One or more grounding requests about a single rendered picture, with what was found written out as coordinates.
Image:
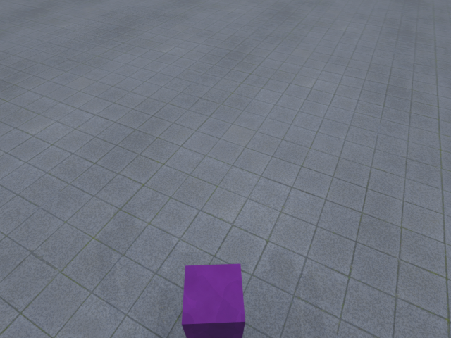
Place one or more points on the carton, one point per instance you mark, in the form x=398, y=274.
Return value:
x=213, y=305

